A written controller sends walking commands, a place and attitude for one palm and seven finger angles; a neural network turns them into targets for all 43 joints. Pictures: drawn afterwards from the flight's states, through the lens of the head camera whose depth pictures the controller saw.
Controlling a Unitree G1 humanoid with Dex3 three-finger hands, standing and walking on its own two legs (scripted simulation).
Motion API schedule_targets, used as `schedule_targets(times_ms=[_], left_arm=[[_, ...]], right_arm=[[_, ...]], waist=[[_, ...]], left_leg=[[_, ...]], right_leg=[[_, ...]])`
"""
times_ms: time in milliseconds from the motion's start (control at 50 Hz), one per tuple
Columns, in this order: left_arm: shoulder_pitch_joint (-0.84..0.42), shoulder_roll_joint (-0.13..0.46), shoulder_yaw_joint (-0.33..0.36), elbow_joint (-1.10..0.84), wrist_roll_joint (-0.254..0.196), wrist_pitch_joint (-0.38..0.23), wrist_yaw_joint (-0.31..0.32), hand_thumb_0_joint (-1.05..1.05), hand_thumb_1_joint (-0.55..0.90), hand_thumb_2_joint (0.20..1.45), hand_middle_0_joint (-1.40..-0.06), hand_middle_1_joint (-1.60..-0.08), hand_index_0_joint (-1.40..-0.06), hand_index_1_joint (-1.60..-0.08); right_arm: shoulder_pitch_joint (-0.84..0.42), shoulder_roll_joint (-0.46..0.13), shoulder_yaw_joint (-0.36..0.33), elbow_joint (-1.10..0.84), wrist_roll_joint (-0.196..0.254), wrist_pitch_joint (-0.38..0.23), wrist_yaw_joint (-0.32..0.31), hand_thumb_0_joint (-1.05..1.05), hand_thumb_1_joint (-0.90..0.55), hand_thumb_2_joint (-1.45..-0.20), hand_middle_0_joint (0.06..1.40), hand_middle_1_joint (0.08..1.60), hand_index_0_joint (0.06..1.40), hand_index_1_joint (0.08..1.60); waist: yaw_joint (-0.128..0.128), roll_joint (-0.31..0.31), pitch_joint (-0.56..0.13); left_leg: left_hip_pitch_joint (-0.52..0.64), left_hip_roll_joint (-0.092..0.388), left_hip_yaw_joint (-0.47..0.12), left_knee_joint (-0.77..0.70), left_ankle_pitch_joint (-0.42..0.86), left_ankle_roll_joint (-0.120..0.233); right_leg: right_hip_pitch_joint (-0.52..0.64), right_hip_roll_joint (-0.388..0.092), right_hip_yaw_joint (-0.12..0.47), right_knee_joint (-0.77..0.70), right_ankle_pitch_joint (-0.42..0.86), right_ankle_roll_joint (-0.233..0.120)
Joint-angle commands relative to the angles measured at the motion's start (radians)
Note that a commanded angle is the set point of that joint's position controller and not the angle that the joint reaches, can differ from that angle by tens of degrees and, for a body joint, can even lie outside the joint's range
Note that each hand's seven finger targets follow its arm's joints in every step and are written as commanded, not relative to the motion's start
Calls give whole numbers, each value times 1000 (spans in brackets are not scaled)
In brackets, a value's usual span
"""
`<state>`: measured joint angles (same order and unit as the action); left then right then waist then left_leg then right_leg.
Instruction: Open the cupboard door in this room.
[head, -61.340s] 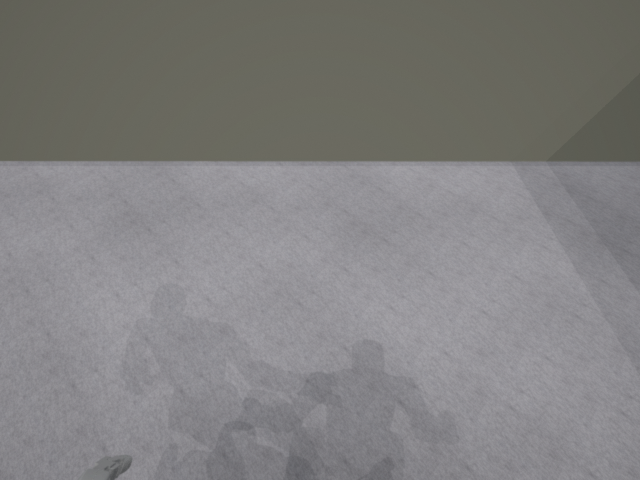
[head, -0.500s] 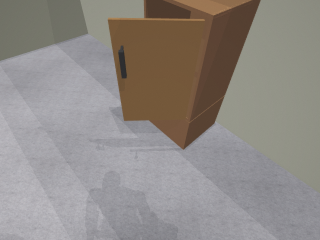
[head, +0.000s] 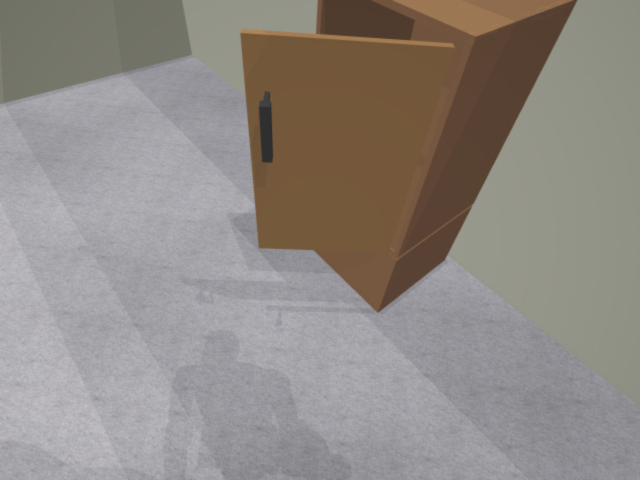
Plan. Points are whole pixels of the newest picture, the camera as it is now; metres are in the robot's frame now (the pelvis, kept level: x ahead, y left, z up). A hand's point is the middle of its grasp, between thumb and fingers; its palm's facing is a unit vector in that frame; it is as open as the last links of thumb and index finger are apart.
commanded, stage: shuffle to correct the standing spot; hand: left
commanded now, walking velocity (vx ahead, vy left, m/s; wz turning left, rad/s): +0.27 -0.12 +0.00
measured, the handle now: (267, 127) +0.74 +0.15 +0.02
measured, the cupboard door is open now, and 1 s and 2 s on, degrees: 50 50 50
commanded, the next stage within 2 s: come to a stop and stand still in 0.48 s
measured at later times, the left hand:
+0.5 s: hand (266, 393) +0.27 +0.10 -0.16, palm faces +0.03 -0.98 -0.19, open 7.3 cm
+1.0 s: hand (274, 422) +0.23 +0.08 -0.16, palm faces +0.10 -0.98 -0.18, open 7.3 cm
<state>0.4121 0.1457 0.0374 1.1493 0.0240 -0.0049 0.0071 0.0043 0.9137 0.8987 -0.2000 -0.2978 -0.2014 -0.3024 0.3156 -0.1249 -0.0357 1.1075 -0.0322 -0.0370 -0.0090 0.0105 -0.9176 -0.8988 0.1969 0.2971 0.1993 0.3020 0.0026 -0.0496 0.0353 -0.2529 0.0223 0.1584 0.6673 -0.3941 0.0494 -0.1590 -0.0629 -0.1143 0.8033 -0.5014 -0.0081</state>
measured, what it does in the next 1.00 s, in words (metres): walks ahead: right foot, then left foot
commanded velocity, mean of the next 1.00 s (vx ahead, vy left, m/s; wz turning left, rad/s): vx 0.03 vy -0.04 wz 0.00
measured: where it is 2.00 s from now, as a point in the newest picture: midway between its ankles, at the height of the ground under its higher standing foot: (330, 478)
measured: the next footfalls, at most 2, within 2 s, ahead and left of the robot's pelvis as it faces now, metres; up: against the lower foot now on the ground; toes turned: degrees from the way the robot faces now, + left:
right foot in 0.42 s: +0.32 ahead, -0.12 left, +0.00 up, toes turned +4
left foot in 0.78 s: +0.30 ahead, +0.03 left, +0.00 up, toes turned +6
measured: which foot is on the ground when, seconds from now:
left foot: down 0.00-0.42, up 0.44-0.76, down 0.78-1.00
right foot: up 0.00-0.40, down 0.42-1.00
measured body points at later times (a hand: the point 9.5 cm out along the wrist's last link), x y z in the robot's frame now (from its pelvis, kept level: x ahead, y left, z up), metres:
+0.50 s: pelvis +0.17 -0.08 +0.00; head +0.21 -0.09 +0.44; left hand +0.27 +0.15 -0.14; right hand +0.09 -0.29 -0.16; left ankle +0.02 +0.06 -0.64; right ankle +0.26 -0.15 -0.72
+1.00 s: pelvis +0.24 -0.09 +0.01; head +0.27 -0.09 +0.46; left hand +0.23 +0.13 -0.15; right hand +0.33 -0.30 -0.14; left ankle +0.26 +0.02 -0.72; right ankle +0.26 -0.15 -0.72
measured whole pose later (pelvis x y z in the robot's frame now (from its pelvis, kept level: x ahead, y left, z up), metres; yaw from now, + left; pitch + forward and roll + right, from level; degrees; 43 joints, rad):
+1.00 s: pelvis +0.24 -0.09 +0.01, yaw +1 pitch -1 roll +0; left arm 0.29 0.12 0.03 1.05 0.02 0.02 0.03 0.01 0.92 0.90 -0.20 -0.30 -0.20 -0.30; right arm 0.14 -0.14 -0.04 1.01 -0.02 0.03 -0.03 0.00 -0.93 -0.90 0.20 0.30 0.20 0.30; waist 0.04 0.00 0.08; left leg -0.26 0.03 0.11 0.53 -0.25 0.02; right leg -0.25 0.01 -0.15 0.53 -0.27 -0.07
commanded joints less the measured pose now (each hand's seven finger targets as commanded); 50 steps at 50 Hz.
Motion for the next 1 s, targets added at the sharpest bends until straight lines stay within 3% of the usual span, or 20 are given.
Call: schedule_targets(times_ms=[0,40,80,200,280,340,360,380,400,420,440,480,520,560,640,700,780,800,860,980], left_arm=[[-143,71,23,-122,3,-26,-3,0,900,900,-200,-300,-200,-300],[-123,45,20,-112,5,-20,-17,0,900,900,-200,-300,-200,-300],[-110,20,21,-112,8,-10,-19,0,900,900,-200,-300,-200,-300],[-260,11,17,-172,2,-5,-32,0,900,900,-200,-300,-200,-300],[-307,29,18,-184,-8,-18,-31,0,900,900,-200,-300,-200,-300],[-126,84,34,-125,-1,-34,-21,0,900,900,-200,-300,-200,-300],[5,124,49,-84,3,-43,-16,0,900,900,-200,-300,-200,-300],[84,214,71,-66,11,-52,-4,0,900,900,-200,-300,-200,-300],[103,259,76,-60,-8,-52,0,0,900,900,-200,-300,-200,-300],[35,232,68,-82,-16,-44,8,0,900,900,-200,-300,-200,-300],[-53,191,62,-97,-13,-38,11,0,900,900,-200,-300,-200,-300],[-180,118,37,-135,-10,-37,15,0,900,900,-200,-300,-200,-300],[-209,80,20,-140,-3,-46,16,0,900,900,-200,-300,-200,-300],[-191,72,24,-141,5,-50,21,0,900,900,-200,-300,-200,-300],[-136,77,10,-119,1,-47,19,0,900,900,-200,-300,-200,-300],[-126,104,7,-105,-6,-44,24,0,900,900,-200,-300,-200,-300],[-102,100,14,-117,-13,-17,35,0,900,900,-200,-300,-200,-300],[-95,95,16,-120,-8,-10,40,0,900,900,-200,-300,-200,-300],[-73,114,19,-127,-4,6,38,0,900,900,-200,-300,-200,-300],[-90,126,27,-160,0,13,35,0,900,900,-200,-300,-200,-300]], right_arm=[[262,-130,-17,39,2,-18,-41,0,-900,-900,200,300,200,300],[200,-113,-11,12,7,-37,-43,0,-900,-900,200,300,200,300],[194,-115,-11,16,9,-45,-46,0,-900,-900,200,300,200,300],[226,-89,-9,33,7,-42,-44,0,-900,-900,200,300,200,300],[197,-123,-24,30,2,-30,-40,0,-900,-900,200,300,200,300],[174,-157,-39,28,9,-19,-34,0,-900,-900,200,300,200,300],[154,-147,-39,21,15,-18,-29,0,-900,-900,200,300,200,300],[220,-91,-31,17,25,-13,-18,0,-900,-900,200,300,200,300],[240,-59,-18,-7,29,-1,-23,0,-900,-900,200,300,200,300],[183,-60,-21,-16,28,10,-25,0,-900,-900,200,300,200,300],[134,-40,-25,-27,26,18,-19,0,-900,-900,200,300,200,300],[84,-53,-26,-35,8,30,-13,0,-900,-900,200,300,200,300],[110,-30,-24,-28,1,47,-11,0,-900,-900,200,300,200,300],[117,-12,-21,-34,-1,53,-7,0,-900,-900,200,300,200,300],[37,6,4,-50,9,41,-13,0,-900,-900,200,300,200,300],[17,-19,10,-46,21,39,-21,0,-900,-900,200,300,200,300],[-18,-110,-11,-70,18,47,-32,0,-900,-900,200,300,200,300],[-33,-117,-17,-82,14,54,-34,0,-900,-900,200,300,200,300],[-74,-115,-18,-106,13,61,-35,0,-900,-900,200,300,200,300],[-68,-98,-26,-125,15,72,-29,0,-900,-900,200,300,200,300]], waist=[[-83,144,116],[-38,46,91],[-21,80,63],[-39,176,106],[-42,207,96],[35,166,-20],[99,111,-79],[114,-128,-193],[80,-243,-265],[78,-123,-168],[49,-125,-77],[-7,-47,27],[-49,-22,28],[-60,-20,-4],[-15,30,-44],[-13,40,-80],[0,80,-32],[3,60,-5],[11,138,0],[-6,-37,-53]], left_leg=[[195,390,-478,-413,527,141],[187,340,-364,-427,570,123],[202,294,-260,-429,605,98],[238,229,-138,-443,685,72],[218,238,-102,-393,775,67],[202,230,-85,-157,843,34],[98,191,-62,3,720,7],[-110,83,-5,313,276,-31],[-205,-5,-84,603,-234,-45],[-227,45,-154,678,-208,-27],[-247,75,-144,710,-137,-23],[-223,131,-154,653,-20,-30],[-147,128,-135,537,25,-44],[-105,124,-105,395,24,-55],[-84,83,-97,106,19,-72],[-9,58,-108,-78,102,-78],[94,147,-164,-194,506,-35],[70,153,-154,-180,493,-29],[50,148,-171,-199,500,-15],[65,78,-125,-108,276,-32]], right_leg=[[-504,-44,113,449,92,-15],[-489,-56,104,436,187,9],[-490,-53,98,407,242,21],[-548,-43,16,160,346,30],[-352,-4,-26,-128,344,-1],[-66,43,-49,-263,404,-29],[128,22,-15,-290,462,-42],[353,-205,233,-317,571,-127],[359,-385,479,-415,689,-220],[203,-372,456,-494,490,-250],[71,-336,434,-560,288,-226],[-152,-272,291,-601,178,-183],[-244,-215,164,-621,254,-153],[-241,-195,129,-614,307,-166],[-100,-194,166,-559,583,-184],[-21,-192,164,-472,796,-154],[-79,-121,119,-394,672,-36],[-87,-112,124,-401,631,-26],[-78,-98,123,-357,585,-36],[-113,-172,203,-428,516,-101]])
